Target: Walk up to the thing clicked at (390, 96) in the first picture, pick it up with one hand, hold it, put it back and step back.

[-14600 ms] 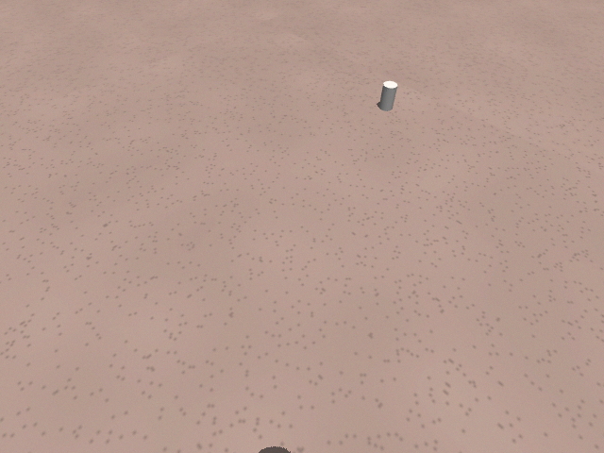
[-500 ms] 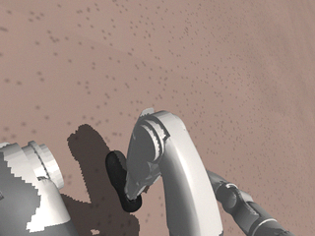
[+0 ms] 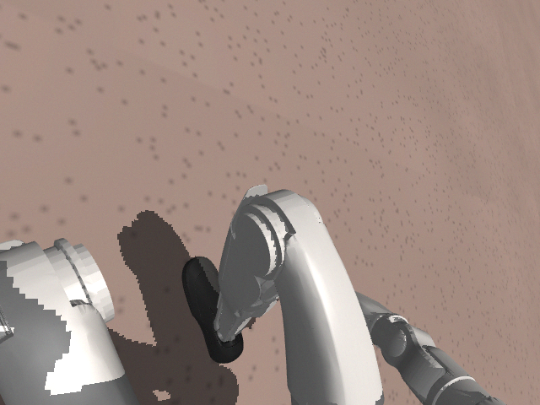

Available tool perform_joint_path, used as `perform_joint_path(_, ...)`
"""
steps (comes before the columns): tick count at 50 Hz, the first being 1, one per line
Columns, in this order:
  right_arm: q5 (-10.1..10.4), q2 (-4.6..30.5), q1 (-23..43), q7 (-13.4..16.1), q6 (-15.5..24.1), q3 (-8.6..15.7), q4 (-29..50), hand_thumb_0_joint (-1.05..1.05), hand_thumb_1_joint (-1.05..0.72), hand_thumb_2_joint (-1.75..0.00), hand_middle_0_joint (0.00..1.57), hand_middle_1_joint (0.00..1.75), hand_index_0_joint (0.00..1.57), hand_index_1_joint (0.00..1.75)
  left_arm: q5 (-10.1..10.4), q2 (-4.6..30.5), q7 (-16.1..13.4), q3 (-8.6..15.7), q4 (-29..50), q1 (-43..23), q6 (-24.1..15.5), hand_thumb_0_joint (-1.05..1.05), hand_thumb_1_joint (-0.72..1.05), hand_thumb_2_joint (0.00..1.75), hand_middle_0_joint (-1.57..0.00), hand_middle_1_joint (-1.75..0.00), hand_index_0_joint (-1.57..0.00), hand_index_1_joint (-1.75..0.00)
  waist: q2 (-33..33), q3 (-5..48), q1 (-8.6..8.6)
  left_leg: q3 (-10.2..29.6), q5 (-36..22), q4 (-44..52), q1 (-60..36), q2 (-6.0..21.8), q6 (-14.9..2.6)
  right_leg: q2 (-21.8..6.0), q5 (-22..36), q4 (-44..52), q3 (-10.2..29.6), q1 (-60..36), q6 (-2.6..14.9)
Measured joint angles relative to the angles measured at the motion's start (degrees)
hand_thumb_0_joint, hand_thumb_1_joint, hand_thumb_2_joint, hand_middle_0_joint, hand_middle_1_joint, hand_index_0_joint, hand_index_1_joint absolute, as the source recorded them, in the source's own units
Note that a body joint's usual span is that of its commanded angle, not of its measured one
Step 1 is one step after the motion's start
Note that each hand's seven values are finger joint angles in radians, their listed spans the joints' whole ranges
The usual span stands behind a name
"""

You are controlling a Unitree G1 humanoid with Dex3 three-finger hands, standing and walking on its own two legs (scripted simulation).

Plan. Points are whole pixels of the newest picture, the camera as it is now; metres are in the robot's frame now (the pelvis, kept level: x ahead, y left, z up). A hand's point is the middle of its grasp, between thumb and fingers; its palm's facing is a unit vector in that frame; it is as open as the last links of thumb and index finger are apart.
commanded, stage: settle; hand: left
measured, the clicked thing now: out of the picture +0.45 +0.28 -0.20
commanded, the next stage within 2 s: lift in 1.68 s
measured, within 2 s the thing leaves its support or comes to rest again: neither
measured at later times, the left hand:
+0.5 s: hand out of the picture +0.42 +0.34 -0.06, palm faces +0.43 -0.90 -0.03, open 11.6 cm
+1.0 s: hand out of the picture +0.43 +0.34 +0.02, palm faces +0.42 -0.90 -0.04, open 11.6 cm
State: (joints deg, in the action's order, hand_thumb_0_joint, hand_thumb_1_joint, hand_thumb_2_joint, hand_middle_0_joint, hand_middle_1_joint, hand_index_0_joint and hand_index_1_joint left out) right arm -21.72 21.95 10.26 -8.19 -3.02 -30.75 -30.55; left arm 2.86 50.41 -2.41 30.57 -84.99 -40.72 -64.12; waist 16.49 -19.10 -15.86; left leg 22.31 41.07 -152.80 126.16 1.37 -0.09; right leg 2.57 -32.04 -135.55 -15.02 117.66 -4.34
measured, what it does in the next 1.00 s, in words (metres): rises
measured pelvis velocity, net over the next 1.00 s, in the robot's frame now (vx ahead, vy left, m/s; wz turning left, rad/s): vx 0.03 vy -0.02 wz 0.16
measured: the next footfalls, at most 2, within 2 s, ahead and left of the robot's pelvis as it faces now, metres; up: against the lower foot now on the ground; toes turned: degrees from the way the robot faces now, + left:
none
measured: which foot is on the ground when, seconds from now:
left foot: down 0.00-1.00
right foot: down 0.00-1.00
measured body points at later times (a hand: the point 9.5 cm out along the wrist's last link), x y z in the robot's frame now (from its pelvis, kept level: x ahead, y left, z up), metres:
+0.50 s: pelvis +0.01 -0.01 +0.02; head +0.19 +0.16 +0.39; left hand +0.39 +0.38 -0.05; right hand +0.18 -0.25 -0.03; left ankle +0.08 +0.12 -0.25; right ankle +0.16 -0.12 -0.25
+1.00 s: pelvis +0.03 -0.02 +0.05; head +0.22 +0.10 +0.44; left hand +0.40 +0.39 +0.02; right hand +0.20 -0.26 -0.05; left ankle +0.08 +0.12 -0.25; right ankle +0.16 -0.12 -0.25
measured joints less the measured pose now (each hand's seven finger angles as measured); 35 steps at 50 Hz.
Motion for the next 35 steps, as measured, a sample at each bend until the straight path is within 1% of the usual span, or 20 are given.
perform_joint_path(4, 0.3, -0.2, -0.8, -0.1, -0.1, 0.9, -0.4, -0.01, -0.9, -0.91, 0.2, 0.3, 0.2, 0.3, -0.1, -1.0, -0.1, 0.4, 2.8, 0.3, 1.3, 0.06, -0.61, 0.84, -0.77, -1.1, -0.71, -1.11, -0.6, 0.7, 0.46, -0.3, -0.1, 0.3, 0.1, 0.0, 0.0, -0.1, 0.0, 0.0, 0.2, 0.1, 0.11)
perform_joint_path(10, 1.7, -0.5, -2.9, -0.5, -0.4, 3.4, -1.0, -0.01, -0.91, -0.91, 0.2, 0.3, 0.2, 0.3, -0.3, -3.0, 0.8, -1.0, 8.9, 1.3, 4.3, 0.05, -0.61, 0.84, -0.74, -1.16, -0.68, -1.16, -2.5, 2.8, 1.39, -1.4, -0.5, 1.3, 0.6, -0.2, -0.07, -0.7, -0.4, 0.3, 0.8, 0.6, 0.43)
perform_joint_path(12, 2.4, -0.7, -3.7, -0.7, -0.5, 4.5, -1.2, 0.0, -0.9, -0.91, 0.2, 0.3, 0.2, 0.3, 0.0, -4.0, 1.2, -1.5, 11.0, 1.9, 5.8, 0.05, -0.61, 0.83, -0.74, -1.18, -0.68, -1.18, -3.3, 4.0, 1.7, -2.0, -0.6, 1.8, 0.8, -0.2, -0.12, -0.9, -0.6, 0.4, 1.2, 0.8, 0.48)
perform_joint_path(15, 3.6, -0.9, -5.0, -0.8, -0.6, 6.2, -1.5, 0.0, -0.9, -0.91, 0.2, 0.3, 0.2, 0.3, 0.9, -5.9, 1.5, -2.4, 14.2, 2.7, 8.2, 0.05, -0.61, 0.83, -0.73, -1.19, -0.67, -1.19, -4.6, 5.9, 2.34, -2.9, -0.8, 2.8, 1.0, -0.2, -0.18, -1.3, -0.8, 0.7, 1.8, 1.2, 0.66)
perform_joint_path(19, 5.4, -1.3, -6.7, -0.8, -0.8, 8.7, -1.9, 0.0, -0.9, -0.91, 0.2, 0.3, 0.2, 0.3, 1.2, -8.1, 2.1, -3.1, 18.1, 3.5, 11.6, 0.05, -0.61, 0.82, -0.73, -1.2, -0.67, -1.2, -6.2, 8.8, 3.2, -4.2, -1.3, 4.2, 1.5, -0.2, -0.33, -1.8, -1.0, 1.2, 2.6, 1.9, 1.0)
perform_joint_path(26, 9.0, -2.3, -9.7, -0.4, -0.9, 13.5, -3.1, 0.0, -0.9, -0.9, 0.2, 0.3, 0.2, 0.3, 2.0, -12.0, 4.6, -5.5, 24.6, 4.9, 17.1, 0.04, -0.61, 0.8, -0.74, -1.2, -0.68, -1.2, -9.3, 13.6, 5.03, -7.0, -1.9, 6.8, 2.6, -0.3, -0.82, -2.7, -1.7, 2.0, 4.5, 3.3, 1.57)
perform_joint_path(31, 11.4, -3.0, -11.4, 0.2, -1.4, 16.0, -3.7, 0.0, -0.9, -0.9, 0.2, 0.3, 0.2, 0.3, 3.0, -14.5, 6.3, -5.5, 27.2, 5.5, 20.7, 0.04, -0.61, 0.79, -0.74, -1.19, -0.68, -1.19, -11.0, 16.1, 6.11, -9.0, -1.9, 8.9, 2.7, -0.2, -0.85, -3.3, -2.4, 2.7, 5.9, 4.3, 2.12)
perform_joint_path(35, 12.6, -3.7, -12.3, 0.8, -1.5, 17.6, -4.2, 0.0, -0.9, -0.9, 0.2, 0.3, 0.2, 0.3, 3.5, -15.7, 7.4, -5.1, 28.5, 5.1, 22.5, 0.03, -0.61, 0.79, -0.75, -1.19, -0.69, -1.19, -12.0, 17.6, 6.57, -10.2, -1.6, 10.5, 2.7, -0.3, -0.53, -3.8, -3.2, 3.1, 6.8, 5.0, 2.15)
